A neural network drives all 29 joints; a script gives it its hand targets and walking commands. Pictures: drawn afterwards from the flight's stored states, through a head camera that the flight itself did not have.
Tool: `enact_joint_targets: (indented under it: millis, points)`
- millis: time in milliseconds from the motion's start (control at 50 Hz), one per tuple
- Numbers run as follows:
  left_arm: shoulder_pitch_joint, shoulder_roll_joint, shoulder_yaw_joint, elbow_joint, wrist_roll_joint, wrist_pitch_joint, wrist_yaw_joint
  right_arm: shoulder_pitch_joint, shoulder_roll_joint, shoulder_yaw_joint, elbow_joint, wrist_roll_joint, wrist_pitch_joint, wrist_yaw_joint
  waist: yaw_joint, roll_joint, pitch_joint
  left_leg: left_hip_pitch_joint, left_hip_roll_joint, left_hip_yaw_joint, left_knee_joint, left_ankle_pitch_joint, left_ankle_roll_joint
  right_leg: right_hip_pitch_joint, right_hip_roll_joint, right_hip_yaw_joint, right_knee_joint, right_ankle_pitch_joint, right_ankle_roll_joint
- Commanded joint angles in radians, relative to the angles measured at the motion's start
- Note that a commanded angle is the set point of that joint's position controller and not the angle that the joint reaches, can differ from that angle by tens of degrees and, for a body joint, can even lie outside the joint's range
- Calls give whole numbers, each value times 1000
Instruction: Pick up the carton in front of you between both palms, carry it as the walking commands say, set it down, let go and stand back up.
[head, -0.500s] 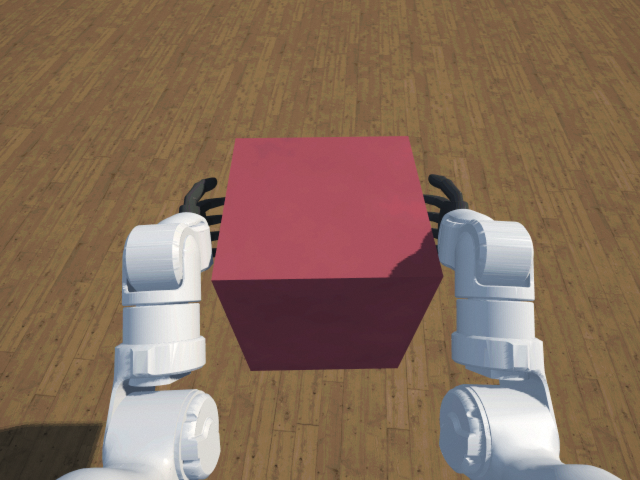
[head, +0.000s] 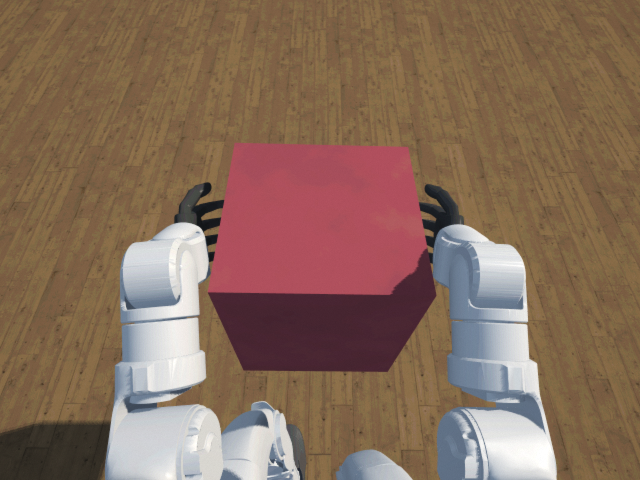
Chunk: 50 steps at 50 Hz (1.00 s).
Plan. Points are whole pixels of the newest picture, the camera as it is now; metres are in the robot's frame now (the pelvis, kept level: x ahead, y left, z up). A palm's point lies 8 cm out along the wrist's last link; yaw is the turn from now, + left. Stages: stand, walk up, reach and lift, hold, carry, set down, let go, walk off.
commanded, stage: carry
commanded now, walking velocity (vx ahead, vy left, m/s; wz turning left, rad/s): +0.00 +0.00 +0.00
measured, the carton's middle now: (318, 268) +0.36 -0.03 +0.01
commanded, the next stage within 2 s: none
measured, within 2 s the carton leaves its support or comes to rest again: neither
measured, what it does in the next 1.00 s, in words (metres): climbs: right foot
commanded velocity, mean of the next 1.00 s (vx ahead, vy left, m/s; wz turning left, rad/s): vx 0.00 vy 0.00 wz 0.00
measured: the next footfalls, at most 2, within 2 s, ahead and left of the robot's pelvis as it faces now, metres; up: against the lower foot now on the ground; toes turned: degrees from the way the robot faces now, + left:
right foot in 0.26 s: +0.09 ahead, -0.09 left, +0.00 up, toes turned -4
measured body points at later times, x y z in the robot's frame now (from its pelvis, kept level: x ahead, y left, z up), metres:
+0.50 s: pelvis +0.07 +0.01 +0.07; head +0.03 +0.01 +0.52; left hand +0.43 +0.15 +0.21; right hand +0.42 -0.15 +0.22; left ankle +0.11 +0.05 -0.66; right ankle +0.05 -0.08 -0.66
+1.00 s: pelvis +0.08 +0.02 +0.07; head +0.06 +0.01 +0.52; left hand +0.44 +0.15 +0.19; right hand +0.43 -0.15 +0.19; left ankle +0.11 +0.05 -0.66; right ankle +0.05 -0.08 -0.66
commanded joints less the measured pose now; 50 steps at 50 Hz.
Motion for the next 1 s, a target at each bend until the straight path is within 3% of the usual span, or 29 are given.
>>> enact_joint_targets:
  millis: [0, 20, 40, 60, 80, 100, 120, 140, 180, 200, 220, 240, 260, 280, 300, 340, 360, 400, 500, 600, 660, 720, 740, 820, 880, 940, 980]
  points:
    - [-653, -999, -671, -79, -316, -29, -225, -804, 1169, 771, -164, 541, -29, 294, 49, 131, -672, 673, 318, -591, -438, 663, 158, -183, 7, -7, 207, -126, -11]
    - [-649, -1002, -664, -47, -303, -37, -221, -821, 1190, 776, -135, 550, -28, 297, 20, 69, -623, 725, 298, -521, -442, 739, 141, -259, 4, -37, 141, -154, -14]
    - [-631, -1004, -680, -71, -308, -44, -219, -795, 1191, 772, -133, 547, -31, 299, 20, 41, -656, 760, 291, -473, -439, 721, 128, -250, -15, -30, 55, -159, -23]
    - [-623, -1011, -688, -70, -306, -53, -219, -805, 1193, 780, -133, 548, -33, 298, 7, 3, -666, 796, 286, -463, -462, 736, 110, -253, -23, -53, -47, -179, -23]
    - [-597, -987, -686, -73, -317, -52, -214, -746, 1176, 767, -115, 537, -31, 291, 4, -40, -699, 830, 316, -475, -480, 800, 113, -223, -33, -55, -182, -224, -20]
    - [-608, -1006, -697, -90, -315, -52, -212, -750, 1181, 775, -124, 532, -31, 284, 14, -4, -694, 850, 297, -390, -492, 809, 88, -183, -26, -90, -420, -341, -1]
    - [-608, -994, -710, -114, -324, -47, -208, -696, 1159, 754, -117, 515, -27, 278, 15, 60, -689, 802, 283, -362, -517, 781, 79, -98, 10, -136, -562, -391, 14]
    - [-614, -999, -726, -99, -324, -42, -203, -723, 1166, 746, -125, 515, -21, 280, 28, 122, -714, 780, 280, -295, -506, 825, 62, -17, 17, -158, -647, -307, 2]
    - [-590, -987, -740, -83, -335, -27, -201, -711, 1105, 726, -133, 502, 0, 278, 33, 163, -706, 739, 293, -257, -490, 823, 41, 43, 2, -162, -754, -178, -1]
    - [-616, -962, -756, -100, -349, -20, -198, -660, 1079, 708, -87, 493, 10, 281, 54, 158, -708, 738, 289, -227, -456, 792, 43, 70, -17, -158, -876, -102, -10]
    - [-608, -943, -749, -87, -346, -7, -203, -634, 1063, 697, -46, 475, 22, 279, 55, 108, -700, 660, 284, -213, -447, 679, 40, 180, -39, -170, -983, 41, -14]
    - [-631, -951, -751, -67, -357, 9, -210, -632, 1037, 679, -25, 461, 31, 278, 71, 118, -686, 568, 259, -203, -442, 531, 13, 251, -78, -115, -999, 126, -27]
    - [-644, -924, -736, -38, -361, 16, -217, -656, 1011, 653, -20, 442, 42, 276, 79, 21, -664, 468, 218, -195, -432, 284, -37, 290, -192, 22, -963, 224, -71]
    - [-685, -902, -729, -34, -374, 19, -221, -648, 1008, 621, 22, 427, 56, 278, 79, -55, -587, 425, 181, -192, -463, 59, -66, 224, -263, 67, -984, 214, -123]
    - [-735, -915, -721, -36, -384, 25, -224, -691, 994, 602, 33, 415, 66, 277, 84, -41, -521, 465, 179, -193, -495, 51, -75, 148, -256, 54, -1002, 131, -130]
    - [-775, -941, -695, 6, -415, 40, -228, -710, 990, 577, 68, 416, 77, 270, 88, -3, -484, 516, 187, -209, -523, 137, -62, 72, -202, 1, -999, 12, -95]
    - [-769, -954, -682, 66, -415, 50, -227, -719, 973, 552, 97, 410, 83, 265, 84, 22, -479, 513, 203, -214, -523, 191, -52, 70, -174, -30, -985, 33, -83]
    - [-798, -963, -652, 117, -417, 49, -220, -727, 987, 513, 162, 407, 92, 261, 86, 12, -496, 525, 225, -227, -528, 302, -43, 107, -156, -59, -953, 60, -69]
    - [-817, -1048, -586, 194, -424, 42, -219, -768, 1029, 456, 195, 400, 81, 266, 95, 74, -493, 519, 234, -252, -569, 297, -59, 138, -145, -69, -948, 12, -58]
    - [-873, -1064, -590, 112, -443, 31, -206, -843, 1071, 473, 125, 435, 72, 254, 90, 21, -544, 559, 234, -256, -553, 349, -58, 171, -140, -73, -940, 49, -53]
    - [-850, -1064, -599, 92, -451, 39, -201, -831, 1071, 479, 87, 441, 76, 248, 87, 57, -588, 622, 236, -263, -548, 444, -65, 163, -134, -80, -918, 44, -55]
    - [-825, -1077, -606, 81, -443, 42, -199, -839, 1064, 506, 43, 443, 78, 241, 86, 39, -606, 633, 241, -262, -533, 524, -58, 173, -133, -85, -907, 71, -50]
    - [-829, -1056, -609, 74, -438, 45, -197, -797, 1079, 503, 74, 437, 84, 244, 80, 50, -608, 649, 247, -289, -549, 503, -71, 167, -123, -89, -907, 13, -47]
    - [-797, -1064, -619, 89, -426, 41, -197, -802, 1069, 525, 61, 440, 80, 250, 84, 54, -607, 649, 238, -263, -522, 568, -63, 180, -130, -86, -901, 93, -48]
    - [-801, -1056, -625, 70, -419, 38, -205, -813, 1086, 539, 57, 454, 76, 258, 83, 39, -586, 650, 253, -291, -549, 521, -74, 151, -125, -90, -906, 18, -42]
    - [-807, -1051, -636, 47, -422, 33, -208, -794, 1096, 550, 55, 447, 71, 256, 81, 39, -588, 626, 239, -289, -558, 444, -75, 175, -130, -79, -917, 21, -51]
    - [-791, -1054, -636, 64, -427, 31, -207, -778, 1092, 548, 78, 443, 72, 255, 83, 41, -577, 618, 239, -280, -554, 457, -79, 174, -134, -82, -918, 43, -49]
